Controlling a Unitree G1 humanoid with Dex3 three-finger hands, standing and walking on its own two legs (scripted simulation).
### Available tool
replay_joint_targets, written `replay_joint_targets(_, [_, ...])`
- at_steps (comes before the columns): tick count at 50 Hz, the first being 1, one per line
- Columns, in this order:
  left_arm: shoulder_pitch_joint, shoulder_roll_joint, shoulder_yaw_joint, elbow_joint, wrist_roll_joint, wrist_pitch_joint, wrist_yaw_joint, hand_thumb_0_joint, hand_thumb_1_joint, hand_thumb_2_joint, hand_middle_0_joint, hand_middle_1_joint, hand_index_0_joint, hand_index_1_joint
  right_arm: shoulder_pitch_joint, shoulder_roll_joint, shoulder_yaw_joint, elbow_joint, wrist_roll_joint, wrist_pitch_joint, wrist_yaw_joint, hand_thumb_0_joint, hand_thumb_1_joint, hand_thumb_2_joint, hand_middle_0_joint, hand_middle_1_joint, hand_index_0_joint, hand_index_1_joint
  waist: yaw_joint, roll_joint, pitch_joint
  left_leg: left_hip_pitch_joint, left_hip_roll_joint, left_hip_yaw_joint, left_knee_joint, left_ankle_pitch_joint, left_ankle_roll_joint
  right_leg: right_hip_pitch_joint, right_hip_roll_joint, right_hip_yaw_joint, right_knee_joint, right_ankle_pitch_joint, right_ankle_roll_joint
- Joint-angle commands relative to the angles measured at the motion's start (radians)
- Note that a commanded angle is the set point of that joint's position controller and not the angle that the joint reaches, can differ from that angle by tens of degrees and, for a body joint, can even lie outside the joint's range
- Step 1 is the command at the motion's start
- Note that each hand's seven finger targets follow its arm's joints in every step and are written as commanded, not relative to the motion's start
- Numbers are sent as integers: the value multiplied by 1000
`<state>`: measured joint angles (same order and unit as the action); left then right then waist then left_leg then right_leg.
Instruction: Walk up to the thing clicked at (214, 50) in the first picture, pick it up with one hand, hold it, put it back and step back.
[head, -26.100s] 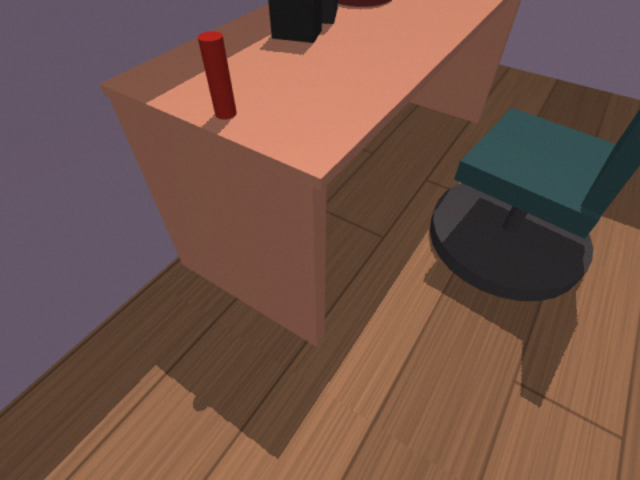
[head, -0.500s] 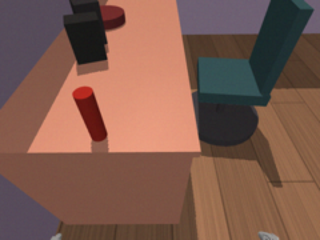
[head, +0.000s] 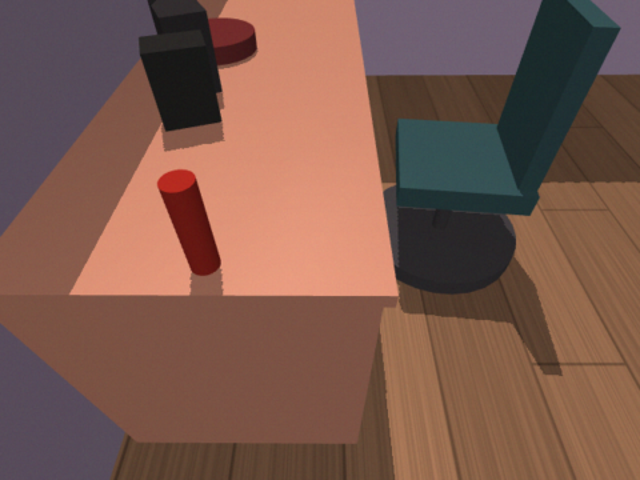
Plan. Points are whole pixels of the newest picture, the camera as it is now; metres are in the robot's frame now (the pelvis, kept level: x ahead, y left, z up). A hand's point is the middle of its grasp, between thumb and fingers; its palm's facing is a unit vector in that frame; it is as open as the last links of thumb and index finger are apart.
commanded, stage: home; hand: left
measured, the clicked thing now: (192, 227) +0.46 +0.21 +0.06
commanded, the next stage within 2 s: stand in 1.02 s
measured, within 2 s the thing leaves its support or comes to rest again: neither
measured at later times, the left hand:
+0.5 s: hand out of the picture +0.09 +0.26 -0.15, palm faces -0.04 -0.93 -0.36, open 17.5 cm
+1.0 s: hand out of the picture +0.10 +0.25 -0.15, palm faces -0.04 -0.93 -0.36, open 17.6 cm
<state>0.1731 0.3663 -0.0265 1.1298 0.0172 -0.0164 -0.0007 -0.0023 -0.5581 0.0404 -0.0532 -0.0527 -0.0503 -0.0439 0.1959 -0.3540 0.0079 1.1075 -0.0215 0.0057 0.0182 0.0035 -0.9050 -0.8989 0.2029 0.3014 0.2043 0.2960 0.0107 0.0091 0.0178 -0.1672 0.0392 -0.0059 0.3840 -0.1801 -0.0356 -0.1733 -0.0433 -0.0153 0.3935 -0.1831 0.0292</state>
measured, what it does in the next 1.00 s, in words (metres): stands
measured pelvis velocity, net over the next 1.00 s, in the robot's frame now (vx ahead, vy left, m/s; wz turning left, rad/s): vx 0.03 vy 0.00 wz -0.01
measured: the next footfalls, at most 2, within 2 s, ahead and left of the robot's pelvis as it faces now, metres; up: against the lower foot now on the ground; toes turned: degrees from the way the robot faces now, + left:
none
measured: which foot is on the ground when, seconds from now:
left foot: down 0.00-1.00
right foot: down 0.00-1.00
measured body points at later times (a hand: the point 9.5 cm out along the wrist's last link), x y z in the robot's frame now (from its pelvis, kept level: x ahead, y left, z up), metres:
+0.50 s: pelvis +0.02 +0.00 +0.00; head +0.03 +0.00 +0.45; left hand +0.09 +0.31 -0.13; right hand +0.09 -0.30 -0.13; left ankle +0.02 +0.14 -0.74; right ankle +0.02 -0.14 -0.74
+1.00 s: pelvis +0.03 +0.00 +0.00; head +0.04 -0.01 +0.45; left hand +0.11 +0.30 -0.13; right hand +0.10 -0.30 -0.13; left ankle +0.02 +0.14 -0.74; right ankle +0.02 -0.14 -0.74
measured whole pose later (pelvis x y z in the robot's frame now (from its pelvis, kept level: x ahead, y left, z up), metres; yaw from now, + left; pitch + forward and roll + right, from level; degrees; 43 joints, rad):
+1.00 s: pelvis +0.03 +0.00 +0.00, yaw -1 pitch -1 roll +0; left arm 0.11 0.35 -0.01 1.14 0.01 -0.01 0.00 0.00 -0.56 0.04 -0.05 -0.05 -0.05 -0.04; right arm 0.12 -0.36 0.01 1.12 -0.01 0.00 0.00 0.00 -0.91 -0.90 0.20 0.30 0.20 0.30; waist 0.01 0.01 0.04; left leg -0.10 0.05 0.01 0.32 -0.19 -0.04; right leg -0.12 -0.04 -0.01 0.34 -0.20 0.03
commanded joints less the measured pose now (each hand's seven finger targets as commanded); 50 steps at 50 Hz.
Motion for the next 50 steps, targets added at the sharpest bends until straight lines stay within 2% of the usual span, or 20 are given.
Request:
replay_joint_targets(1, [-54,226,46,-48,-4,-17,15,0,-592,31,-45,-45,-44,-45,-42,-205,-41,-60,-3,-30,-16,0,-896,-902,201,301,201,301,-2,17,3,-55,72,-81,-112,-80,51,6,-76,84,-84,-66,-48])
replay_joint_targets(2, [-47,222,43,-46,-3,-17,15,0,-592,30,-45,-45,-44,-45,-58,-210,-42,-61,-1,-30,-16,0,-896,-902,201,301,201,301,6,12,9,-52,70,-81,-106,-82,49,-3,-75,81,-91,-78,-46])
replay_joint_targets(4, [-61,230,47,-44,0,-15,14,0,-580,38,-46,-47,-45,-47,-49,-205,-42,-57,1,-27,-17,0,-896,-902,201,301,201,301,-2,-17,25,-49,63,-75,-98,-103,49,-29,-78,91,-110,-138,-46])
replay_joint_targets(7, [-63,229,47,-44,-2,-12,13,0,-574,41,-46,-48,-46,-48,-46,-209,-43,-54,1,-25,-17,0,-896,-902,201,301,201,301,-7,0,27,-44,64,-75,-103,-124,49,-44,-76,96,-116,-153,-49])
replay_joint_targets(9, [-55,217,44,-45,-4,-16,12,0,-583,36,-46,-47,-45,-47,-55,-210,-42,-56,4,-29,-18,0,-896,-902,201,301,201,301,0,6,-9,-22,75,-75,-94,-40,51,-1,-79,88,-93,-43,-50])
replay_joint_targets(10, [-60,215,44,-43,-5,-17,12,0,-573,42,-47,-48,-46,-48,-59,-208,-41,-57,4,-30,-19,0,-895,-902,201,301,201,301,-3,2,-17,-8,76,-70,-88,-13,50,-1,-82,91,-93,-19,-50])
replay_joint_targets(12, [-64,217,46,-40,-5,-15,13,0,-577,39,-46,-47,-46,-48,-58,-214,-41,-52,4,-30,-22,0,-896,-902,201,301,201,301,-4,19,-16,-16,79,-70,-99,-28,52,14,-80,86,-86,0,-48])
replay_joint_targets(16, [-70,210,43,-38,-7,-19,14,0,-595,29,-44,-45,-44,-45,-70,-216,-37,-52,9,-34,-23,0,-896,-902,201,301,201,301,-4,-9,-43,23,87,-66,-81,113,49,46,-87,81,-75,128,-45])
replay_joint_targets(19, [-79,212,44,-36,-8,-16,16,0,-566,46,-47,-49,-47,-50,-78,-211,-35,-51,11,-31,-26,0,-896,-902,201,301,201,301,-6,-10,-38,34,86,-62,-81,127,46,43,-88,76,-77,143,-42])
replay_joint_targets(20, [-80,209,45,-37,-7,-15,16,0,-578,39,-46,-47,-45,-48,-75,-222,-38,-52,9,-32,-27,0,-896,-902,201,301,201,301,-7,0,-61,45,91,-58,-76,157,49,63,-93,78,-72,178,-41])
replay_joint_targets(25, [-91,210,48,-33,-8,-10,14,0,-569,44,-47,-49,-47,-50,-79,-217,-35,-44,8,-29,-27,0,-896,-902,201,301,201,301,-8,5,-26,26,86,-58,-102,83,41,49,-86,74,-90,97,-37])
replay_joint_targets(31, [-96,209,50,-37,-7,-15,16,0,-575,41,-46,-48,-46,-49,-96,-216,-39,-45,11,-31,-27,0,-896,-902,201,301,201,301,-9,-7,-60,72,92,-52,-83,184,40,70,-95,72,-83,213,-37])
replay_joint_targets(37, [-103,206,52,-40,-8,-11,16,0,-598,28,-44,-45,-44,-45,-104,-213,-41,-43,8,-29,-27,0,-897,-901,201,301,201,301,-7,-8,-46,56,91,-49,-99,138,37,72,-90,69,-93,161,-37])
replay_joint_targets(39, [-103,207,53,-41,-8,-12,16,0,-590,32,-45,-46,-44,-46,-109,-214,-42,-44,8,-29,-28,0,-896,-902,201,301,201,301,-7,-5,-54,75,93,-47,-93,170,36,66,-92,70,-89,188,-39])
replay_joint_targets(47, [-109,210,58,-45,-8,-12,17,0,-578,39,-46,-48,-46,-49,-107,-217,-45,-43,7,-29,-28,0,-897,-901,201,301,201,301,-9,-8,-55,78,93,-40,-99,147,39,69,-91,70,-94,177,-41])
replay_joint_targets(50, [-99,202,55,-44,-8,-15,16,0,-575,41,-46,-48,-46,-49,-106,-214,-45,-42,10,-29,-27,0,-896,-902,201,301,201,301,-9,-15,-65,96,99,-42,-86,195,38,74,-94,69,-89,229,-42])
